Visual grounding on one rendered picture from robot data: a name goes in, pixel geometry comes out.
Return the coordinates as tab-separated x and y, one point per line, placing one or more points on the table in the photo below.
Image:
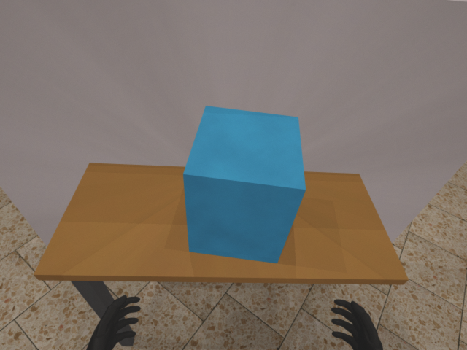
128	223

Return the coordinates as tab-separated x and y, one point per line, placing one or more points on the carton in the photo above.
244	182

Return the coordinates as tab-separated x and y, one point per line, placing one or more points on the left robot hand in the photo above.
104	336

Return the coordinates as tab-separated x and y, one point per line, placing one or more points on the right robot hand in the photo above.
365	335

